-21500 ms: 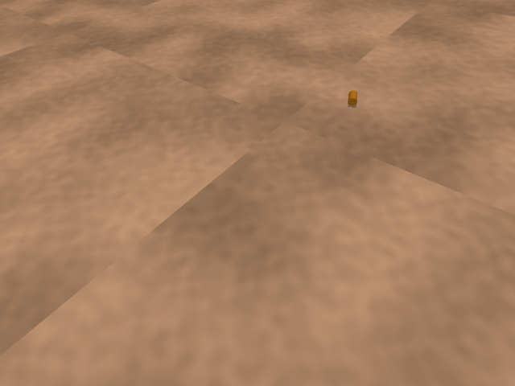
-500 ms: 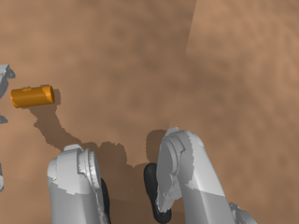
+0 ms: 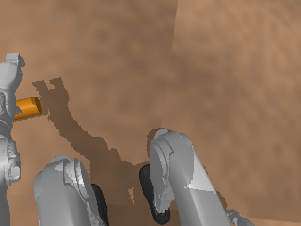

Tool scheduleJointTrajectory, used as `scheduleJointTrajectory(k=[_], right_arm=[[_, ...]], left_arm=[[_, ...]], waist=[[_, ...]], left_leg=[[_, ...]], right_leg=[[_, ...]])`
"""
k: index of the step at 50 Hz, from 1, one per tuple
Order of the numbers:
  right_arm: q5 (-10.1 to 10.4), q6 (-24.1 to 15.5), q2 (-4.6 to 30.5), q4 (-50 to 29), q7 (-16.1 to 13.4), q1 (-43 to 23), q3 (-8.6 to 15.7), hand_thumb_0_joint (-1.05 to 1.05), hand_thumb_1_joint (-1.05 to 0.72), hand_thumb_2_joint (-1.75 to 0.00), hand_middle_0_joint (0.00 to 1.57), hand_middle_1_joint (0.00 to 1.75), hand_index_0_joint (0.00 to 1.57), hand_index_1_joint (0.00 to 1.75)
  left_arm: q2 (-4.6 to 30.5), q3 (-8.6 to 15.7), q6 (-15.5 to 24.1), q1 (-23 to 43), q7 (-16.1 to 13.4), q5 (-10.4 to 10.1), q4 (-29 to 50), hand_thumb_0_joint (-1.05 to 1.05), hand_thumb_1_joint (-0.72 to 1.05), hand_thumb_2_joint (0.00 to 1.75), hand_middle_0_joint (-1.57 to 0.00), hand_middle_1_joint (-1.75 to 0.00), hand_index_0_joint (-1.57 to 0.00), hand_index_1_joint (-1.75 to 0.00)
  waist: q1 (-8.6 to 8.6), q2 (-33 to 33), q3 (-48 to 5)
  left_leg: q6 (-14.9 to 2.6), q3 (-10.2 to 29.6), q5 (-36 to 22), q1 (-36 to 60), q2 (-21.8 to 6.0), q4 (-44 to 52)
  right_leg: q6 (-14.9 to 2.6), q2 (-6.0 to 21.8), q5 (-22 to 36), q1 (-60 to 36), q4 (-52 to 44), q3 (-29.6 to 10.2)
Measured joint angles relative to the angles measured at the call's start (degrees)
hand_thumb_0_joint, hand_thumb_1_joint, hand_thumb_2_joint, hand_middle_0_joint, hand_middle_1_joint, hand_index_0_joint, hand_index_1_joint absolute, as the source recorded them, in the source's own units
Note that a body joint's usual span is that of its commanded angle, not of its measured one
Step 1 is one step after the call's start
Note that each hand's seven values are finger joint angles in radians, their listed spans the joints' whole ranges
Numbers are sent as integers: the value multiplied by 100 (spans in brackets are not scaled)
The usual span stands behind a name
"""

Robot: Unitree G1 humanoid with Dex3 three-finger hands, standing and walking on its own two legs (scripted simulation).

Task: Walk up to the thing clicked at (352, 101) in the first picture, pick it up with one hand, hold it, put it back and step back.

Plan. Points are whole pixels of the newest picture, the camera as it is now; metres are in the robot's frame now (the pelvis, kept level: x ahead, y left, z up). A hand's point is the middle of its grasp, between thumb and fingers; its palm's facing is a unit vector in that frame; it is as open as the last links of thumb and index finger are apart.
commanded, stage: approach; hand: left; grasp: from above
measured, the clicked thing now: (19, 109) +0.48 +0.32 -0.30
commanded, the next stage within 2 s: rest palm in 0.18 s
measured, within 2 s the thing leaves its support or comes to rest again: neither
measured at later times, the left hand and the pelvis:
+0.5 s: hand out of the picture +0.46 +0.34 -0.21, palm faces -0.47 -0.08 -0.88, open 14.1 cm; pelvis +0.00 +0.01 -0.01, yaw -2 degrees
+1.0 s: hand (10, 112) +0.46 +0.33 -0.26, palm faces -0.49 -0.12 -0.86, open 14.2 cm; pelvis +0.00 +0.00 -0.02, yaw -3 degrees
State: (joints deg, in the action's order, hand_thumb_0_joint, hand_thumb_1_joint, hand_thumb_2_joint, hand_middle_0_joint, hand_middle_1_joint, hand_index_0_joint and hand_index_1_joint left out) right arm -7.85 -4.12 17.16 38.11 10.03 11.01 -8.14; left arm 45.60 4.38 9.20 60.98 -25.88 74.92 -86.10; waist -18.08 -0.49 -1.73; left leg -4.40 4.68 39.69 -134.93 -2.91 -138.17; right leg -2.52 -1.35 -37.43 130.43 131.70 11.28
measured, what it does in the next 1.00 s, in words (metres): stands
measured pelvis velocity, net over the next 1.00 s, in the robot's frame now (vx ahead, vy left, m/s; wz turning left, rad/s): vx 0.00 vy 0.00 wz -0.05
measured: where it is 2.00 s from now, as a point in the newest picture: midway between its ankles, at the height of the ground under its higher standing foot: (129, 215)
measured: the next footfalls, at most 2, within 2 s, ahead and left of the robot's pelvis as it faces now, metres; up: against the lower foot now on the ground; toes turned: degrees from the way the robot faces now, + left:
none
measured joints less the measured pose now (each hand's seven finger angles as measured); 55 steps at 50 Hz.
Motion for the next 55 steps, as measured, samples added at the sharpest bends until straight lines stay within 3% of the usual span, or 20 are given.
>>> scheduleJointTrajectory(k=[4,7,9,12,15,19,24,28,38,42,46,51,55], right_arm=[[93,15,23,-11,6,-8,-85,0,-91,-90,20,30,20,30],[111,11,46,-52,-44,-45,-169,0,-91,-90,20,30,20,30],[93,0,71,-79,-96,-69,-222,0,-91,-90,20,30,20,30],[34,-17,110,-75,-181,-124,-275,0,-91,-90,20,30,20,30],[-81,-4,128,-31,-235,-175,-235,0,-91,-90,20,30,20,30],[-206,26,114,131,-212,-248,-111,0,-91,-90,20,30,20,30],[-238,-19,60,126,-133,-427,-132,0,-91,-90,20,30,20,30],[-260,-125,-6,-33,-41,-445,-212,0,-90,-90,20,30,20,30],[-390,-340,44,-265,170,-263,-537,0,-90,-90,20,30,20,30],[-407,-380,137,-262,161,-137,-566,0,-90,-90,20,30,20,30],[-411,-423,200,-216,145,-51,-592,0,-90,-90,20,30,20,30],[-401,-456,179,-163,131,-43,-664,0,-90,-90,20,30,20,30],[-430,-454,134,-148,134,-111,-757,0,-90,-90,20,30,20,30]], left_arm=[[71,-56,-193,-46,333,-328,-298,0,-42,91,-20,-88,-20,-89],[253,96,-96,-165,664,-513,-419,0,-42,90,-19,-90,-20,-90],[397,93,68,-225,857,-561,-406,0,-42,90,-19,-91,-20,-91],[638,145,506,-303,990,-471,-197,0,-42,89,-18,-93,-20,-93],[832,205,945,-353,919,-263,197,0,-42,89,-18,-95,-19,-94],[837,-30,1148,-256,582,-103,414,0,-46,92,-15,-96,-16,-95],[802,-284,993,39,220,73,-254,0,-51,97,-12,-95,-11,-96],[749,-295,832,115,47,219,-548,0,-51,98,-11,-94,-11,-95],[1068,423,681,130,-430,468,-909,0,-48,96,-12,-93,-12,-94],[1236,604,582,80,-518,438,-1000,0,-49,97,-12,-94,-11,-94],[1370,636,502,30,-413,244,-1063,0,-50,98,-10,-95,-10,-95],[1488,556,561,3,-176,25,-923,0,-51,99,-9,-96,-9,-97],[1503,426,726,-25,-67,-10,-795,0,-52,100,-9,-96,-8,-97]], waist=[[16,-50,84],[3,6,220],[21,93,331],[103,276,469],[219,441,553],[338,518,429],[208,471,257],[58,479,290],[-323,603,655],[-364,579,784],[-346,561,885],[-313,647,1009],[-283,751,1025]], left_leg=[[1,-16,-57,74,-37,55],[24,3,-114,101,-19,41],[44,27,-152,93,8,6],[78,92,-177,47,37,-82],[89,152,-150,6,67,-186],[42,168,-47,-58,98,-291],[-50,179,85,-100,99,-356],[-74,172,122,-96,91,-351],[-18,280,70,-140,50,-489],[-18,289,60,-184,15,-548],[-20,316,85,-204,-17,-587],[10,375,128,-157,-12,-612],[44,460,178,-99,2,-647]], right_leg=[[-6,-29,87,-26,-40,-20],[-30,-7,128,-59,-17,1],[-54,22,143,-74,19,28],[-84,51,154,-70,82,95],[-88,72,115,-84,149,156],[-38,84,-14,-88,212,177],[62,56,-142,-115,203,185],[102,38,-169,-128,177,174],[31,13,-47,-47,286,276],[21,-8,0,22,336,286],[22,-38,19,63,352,308],[9,-50,-3,10,348,356],[-7,-60,-34,-74,337,426]])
